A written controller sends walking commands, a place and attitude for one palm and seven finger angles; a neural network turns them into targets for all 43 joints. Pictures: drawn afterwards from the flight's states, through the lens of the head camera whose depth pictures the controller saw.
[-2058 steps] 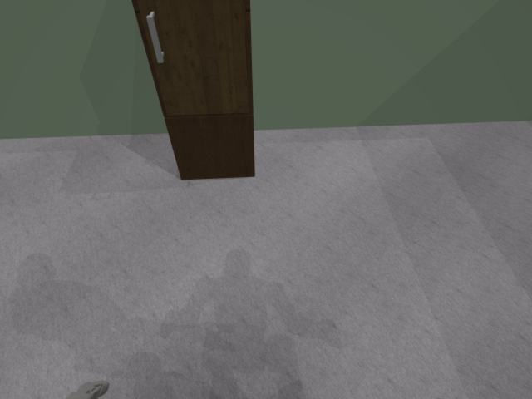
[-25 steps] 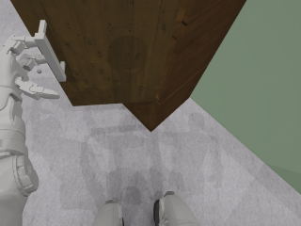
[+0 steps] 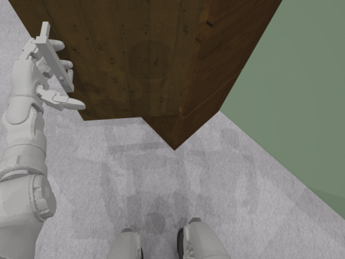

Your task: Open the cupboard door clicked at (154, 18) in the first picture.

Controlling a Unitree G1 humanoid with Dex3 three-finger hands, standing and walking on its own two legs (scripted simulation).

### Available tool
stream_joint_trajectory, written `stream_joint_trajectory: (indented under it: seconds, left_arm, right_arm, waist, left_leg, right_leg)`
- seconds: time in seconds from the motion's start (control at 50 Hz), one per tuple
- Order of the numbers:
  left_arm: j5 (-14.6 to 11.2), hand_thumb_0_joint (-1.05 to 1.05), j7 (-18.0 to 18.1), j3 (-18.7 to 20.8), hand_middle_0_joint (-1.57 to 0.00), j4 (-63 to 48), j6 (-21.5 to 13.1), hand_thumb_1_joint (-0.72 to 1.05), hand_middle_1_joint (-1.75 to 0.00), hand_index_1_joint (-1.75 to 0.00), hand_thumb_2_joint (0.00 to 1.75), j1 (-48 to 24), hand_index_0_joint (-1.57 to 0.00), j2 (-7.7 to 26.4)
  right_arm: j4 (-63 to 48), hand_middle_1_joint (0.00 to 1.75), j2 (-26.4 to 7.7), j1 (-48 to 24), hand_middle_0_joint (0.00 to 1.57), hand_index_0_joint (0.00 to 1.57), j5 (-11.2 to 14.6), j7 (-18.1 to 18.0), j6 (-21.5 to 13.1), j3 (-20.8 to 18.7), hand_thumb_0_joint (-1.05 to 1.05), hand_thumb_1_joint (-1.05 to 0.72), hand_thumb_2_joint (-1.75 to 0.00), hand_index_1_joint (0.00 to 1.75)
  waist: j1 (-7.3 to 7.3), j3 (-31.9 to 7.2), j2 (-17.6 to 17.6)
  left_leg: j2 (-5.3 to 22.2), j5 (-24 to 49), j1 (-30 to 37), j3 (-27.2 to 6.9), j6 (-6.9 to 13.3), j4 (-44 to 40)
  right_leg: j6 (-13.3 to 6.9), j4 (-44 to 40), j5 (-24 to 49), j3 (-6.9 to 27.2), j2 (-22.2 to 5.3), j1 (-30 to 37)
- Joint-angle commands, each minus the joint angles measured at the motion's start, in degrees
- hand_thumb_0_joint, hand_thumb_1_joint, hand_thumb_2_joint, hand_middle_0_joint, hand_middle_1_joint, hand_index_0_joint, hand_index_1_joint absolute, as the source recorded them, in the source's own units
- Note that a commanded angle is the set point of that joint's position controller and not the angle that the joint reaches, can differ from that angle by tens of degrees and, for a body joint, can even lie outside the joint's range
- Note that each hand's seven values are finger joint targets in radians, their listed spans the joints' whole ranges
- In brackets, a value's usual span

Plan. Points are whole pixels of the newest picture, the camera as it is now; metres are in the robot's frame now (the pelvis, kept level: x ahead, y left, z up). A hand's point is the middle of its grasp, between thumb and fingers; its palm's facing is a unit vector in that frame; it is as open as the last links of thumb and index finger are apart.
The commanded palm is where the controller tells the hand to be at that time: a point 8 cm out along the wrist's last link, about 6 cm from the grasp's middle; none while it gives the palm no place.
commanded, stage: slide the fingers in behind the handle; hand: left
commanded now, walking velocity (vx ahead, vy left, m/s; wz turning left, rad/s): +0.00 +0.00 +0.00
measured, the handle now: (58, 61) +0.54 +0.23 +0.07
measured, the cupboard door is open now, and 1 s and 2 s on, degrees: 53 53 72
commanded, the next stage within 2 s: close the thumb around the handle in 0.58 s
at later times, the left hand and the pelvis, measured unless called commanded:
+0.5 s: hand (67, 77) +0.50 +0.20 +0.06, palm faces +0.03 -1.00 -0.02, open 13.8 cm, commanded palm +0.47 +0.25 +0.07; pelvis +0.00 +0.00 +0.00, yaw +0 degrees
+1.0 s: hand (66, 78) +0.50 +0.20 +0.06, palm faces +0.03 -1.00 -0.02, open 11.0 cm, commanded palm +0.47 +0.25 +0.07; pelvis +0.00 +0.00 +0.00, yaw +0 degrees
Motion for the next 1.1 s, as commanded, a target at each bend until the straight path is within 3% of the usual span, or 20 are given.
stream_joint_trajectory:
  seconds: [0.0,0.06,0.12,0.16,0.22,0.26,0.32,0.34,0.4,0.44,0.52,0.56,0.62,0.66,0.78,0.84,0.88,0.94,1.02,1.08]
  left_arm:
    - [-1.2,0.0,0.4,0.7,-0.3,-11.0,-2.9,-0.5,-1.2,-1.2,0.3,-22.8,-0.3,13.3]
    - [-1.1,0.0,1.3,2.5,-0.3,-11.2,-3.2,-0.5,-1.2,-1.2,0.3,-22.8,-0.3,15.1]
    - [-1.0,0.0,1.9,0.7,-0.3,-12.9,-4.0,-0.5,-1.2,-1.2,0.3,-24.0,-0.3,12.7]
    - [-0.8,0.0,2.3,1.3,-0.3,-13.5,-4.5,-0.5,-1.2,-1.2,0.3,-22.1,-0.3,12.9]
    - [-0.5,0.0,2.6,3.2,-0.3,-9.8,-3.8,-0.5,-1.2,-1.2,0.3,-22.1,-0.3,15.7]
    - [0.3,0.0,2.4,1.9,-0.3,-10.5,-3.7,-0.5,-1.2,-1.2,0.3,-23.2,-0.3,15.2]
    - [-0.2,0.0,2.2,1.4,-0.3,-10.7,-3.8,-0.5,-1.2,-1.2,0.3,-23.7,-0.3,14.3]
    - [-0.3,0.0,2.1,1.0,-0.3,-11.0,-3.9,-0.5,-1.2,-1.2,0.3,-24.5,-0.3,13.7]
    - [-0.8,0.0,1.9,1.2,-0.3,-9.3,-3.5,-0.5,-1.2,-1.2,0.3,-23.6,-0.3,13.5]
    - [-0.8,0.0,1.9,1.6,-0.3,-11.5,-4.1,-0.5,-1.2,-1.2,0.3,-25.2,-0.3,14.0]
    - [-0.7,0.0,2.1,0.8,-0.3,-10.2,-3.9,-0.5,-1.2,-1.2,0.3,-24.2,-0.3,12.8]
    - [-0.6,0.0,2.3,2.6,-0.3,-9.7,-3.8,-0.5,-1.2,-1.2,0.3,-23.5,-0.3,14.9]
    - [-0.6,0.0,2.1,1.4,-0.3,-11.8,-4.1,-0.5,-1.2,-1.2,0.3,-24.4,-0.3,13.9]
    - [-0.6,0.0,2.0,1.5,-0.3,-11.3,-4.0,-0.5,-1.2,-1.2,0.3,-23.8,-0.3,13.9]
    - [-0.7,0.0,2.4,-0.8,-0.32,-12.0,-4.2,-0.16,-1.24,-1.24,0.44,-24.7,-0.32,11.0]
    - [-0.7,0.0,2.8,1.6,-0.34,-12.3,-4.5,0.0,-1.25,-1.25,0.52,-23.3,-0.34,13.4]
    - [-0.8,0.0,2.6,-0.3,-0.34,-12.6,-4.4,0.12,-1.27,-1.27,0.56,-22.4,-0.34,10.6]
    - [-1.0,0.0,2.7,0.3,-0.36,-12.9,-4.4,0.28,-1.28,-1.28,0.64,-21.4,-0.36,11.1]
    - [-1.0,0.0,3.1,-1.4,-0.37,-12.6,-4.5,0.51,-1.31,-1.31,0.73,-23.1,-0.37,9.1]
    - [-0.7,0.0,3.6,-0.3,-0.38,-14.0,-5.3,0.68,-1.33,-1.33,0.8,-22.2,-0.38,10.4]
  right_arm:
    - [-2.6,0.3,-10.0,9.9,0.2,0.2,0.3,-0.8,-1.1,-4.0,0.0,-0.9,-0.9,0.3]
    - [-2.7,0.3,-10.1,10.1,0.2,0.2,0.2,-0.9,-1.1,-4.1,0.0,-0.9,-0.9,0.3]
    - [-2.7,0.3,-9.8,10.2,0.2,0.2,0.0,-0.7,-1.5,-4.1,0.0,-0.9,-0.9,0.3]
    - [-2.8,0.3,-9.8,10.2,0.2,0.2,0.0,-0.5,-1.4,-4.4,0.0,-0.9,-0.9,0.3]
    - [-2.5,0.3,-10.1,10.4,0.2,0.2,0.1,-0.8,-1.2,-4.0,0.0,-0.9,-0.9,0.3]
    - [-2.8,0.3,-9.9,9.9,0.2,0.2,0.2,-0.8,-1.2,-3.9,0.0,-0.9,-0.9,0.3]
    - [-2.9,0.3,-10.1,10.3,0.2,0.2,0.0,-0.9,-1.4,-4.0,0.0,-0.9,-0.9,0.3]
    - [-2.7,0.3,-10.1,10.2,0.2,0.2,0.0,-0.8,-1.4,-4.0,0.0,-0.9,-0.9,0.3]
    - [-2.4,0.3,-10.3,10.3,0.2,0.2,0.1,-0.8,-1.4,-4.1,0.0,-0.9,-0.9,0.3]
    - [-2.6,0.3,-10.2,10.4,0.2,0.2,-0.1,-0.8,-1.5,-4.1,0.0,-0.9,-0.9,0.3]
    - [-2.6,0.3,-10.1,10.4,0.2,0.2,-0.1,-0.7,-1.4,-4.0,0.0,-0.9,-0.9,0.3]
    - [-2.4,0.3,-10.4,10.5,0.2,0.2,-0.1,-0.8,-1.2,-4.2,0.0,-0.9,-0.9,0.3]
    - [-2.8,0.3,-10.2,10.2,0.2,0.2,-0.1,-0.7,-1.4,-4.1,0.0,-0.9,-0.9,0.3]
    - [-2.6,0.3,-10.2,10.1,0.2,0.2,0.0,-0.8,-1.3,-4.1,0.0,-0.9,-0.9,0.3]
    - [-2.3,0.3,-10.1,10.1,0.2,0.2,-0.1,-0.6,-1.4,-4.2,0.0,-0.9,-0.9,0.3]
    - [-2.3,0.3,-10.3,10.3,0.2,0.2,-0.2,-0.6,-1.2,-4.4,0.0,-0.9,-0.9,0.3]
    - [-2.3,0.3,-10.0,10.1,0.2,0.2,-0.2,-0.4,-1.2,-4.4,0.0,-0.9,-0.9,0.3]
    - [-2.4,0.3,-10.0,10.2,0.2,0.2,-0.1,-0.3,-0.9,-4.4,0.0,-0.9,-0.9,0.3]
    - [-2.3,0.3,-9.8,9.9,0.2,0.2,-0.1,-0.4,-1.0,-4.4,0.0,-0.9,-0.9,0.3]
    - [-2.4,0.3,-9.7,9.6,0.2,0.2,-0.2,-0.3,-1.1,-4.5,0.0,-0.9,-0.9,0.3]
  waist:
    - [-0.48,-27.7,6.2]
    - [-0.14,-28.7,4.8]
    - [-0.54,-28.5,6.5]
    - [0.48,-31.3,8.5]
    - [-0.14,-26.6,3.9]
    - [-0.1,-26.9,6.7]
    - [-0.48,-27.6,6.0]
    - [-0.58,-28.9,7.8]
    - [-0.83,-27.3,5.1]
    - [-0.4,-30.4,7.7]
    - [-0.78,-27.6,6.3]
    - [-0.51,-28.8,4.6]
    - [-0.41,-29.6,7.7]
    - [-0.44,-29.2,6.9]
    - [-0.9,-28.5,7.6]
    - [-0.11,-30.1,6.7]
    - [-0.16,-29.5,8.0]
    - [0.21,-29.7,7.3]
    - [-0.64,-26.6,7.0]
    - [0.33,-29.4,7.3]
  left_leg:
    - [-1.8,22.8,14.4,-2.5,0.4,-7.5]
    - [-1.9,21.8,13.2,-2.2,0.6,-7.3]
    - [-1.9,23.0,14.9,-2.4,0.5,-7.6]
    - [-1.9,24.8,16.8,-2.3,0.1,-7.3]
    - [-2.1,20.8,11.1,-1.8,0.8,-7.5]
    - [-2.1,20.0,11.9,-1.9,0.6,-7.9]
    - [-2.0,21.8,13.9,-2.5,0.6,-7.7]
    - [-1.9,22.3,14.9,-2.4,0.4,-7.5]
    - [-1.9,21.0,13.7,-2.4,0.5,-7.5]
    - [-2.0,23.0,15.2,-2.5,0.3,-7.1]
    - [-1.9,23.0,14.5,-2.8,0.4,-7.2]
    - [-1.9,22.1,13.7,-2.6,0.5,-7.0]
    - [-1.9,23.1,15.5,-2.6,0.4,-7.1]
    - [-1.7,23.5,15.8,-2.8,0.2,-7.3]
    - [-1.5,24.1,17.7,-3.3,-0.2,-7.6]
    - [-1.6,25.8,17.7,-3.2,-0.1,-7.3]
    - [-1.5,27.1,19.0,-3.2,-0.4,-7.5]
    - [-1.5,28.3,18.9,-3.2,-0.4,-7.5]
    - [-1.6,25.9,18.0,-3.2,-0.2,-8.0]
    - [-1.7,26.7,18.7,-3.1,-0.4,-7.9]
  right_leg:
    - [-0.6,-4.8,17.5,2.7,2.5,19.0]
    - [-0.5,-4.9,17.5,3.2,2.5,20.4]
    - [-0.8,-4.7,17.9,2.7,2.5,19.4]
    - [-0.8,-4.5,18.6,2.9,2.5,19.4]
    - [-0.6,-5.0,17.8,3.4,2.5,21.3]
    - [-0.6,-4.9,16.6,3.4,2.2,20.1]
    - [-0.8,-4.6,16.8,2.9,2.4,18.9]
    - [-0.7,-4.4,16.9,2.9,2.4,18.2]
    - [-0.6,-4.9,15.9,2.8,2.5,18.2]
    - [-0.7,-4.2,17.2,2.9,2.3,18.3]
    - [-0.8,-4.3,16.7,2.5,2.5,17.3]
    - [-0.5,-4.4,16.8,2.8,2.5,18.6]
    - [-0.8,-4.2,17.0,2.7,2.5,17.9]
    - [-0.6,-4.3,17.0,2.5,2.5,17.7]
    - [-0.7,-4.4,16.0,2.0,2.6,15.8]
    - [-0.8,-4.2,17.6,2.1,2.6,17.3]
    - [-0.8,-4.2,17.9,1.8,2.7,16.5]
    - [-0.8,-4.2,18.8,1.8,2.7,17.1]
    - [-0.9,-4.7,17.2,1.7,2.6,16.1]
    - [-0.9,-4.2,18.0,2.0,2.5,17.5]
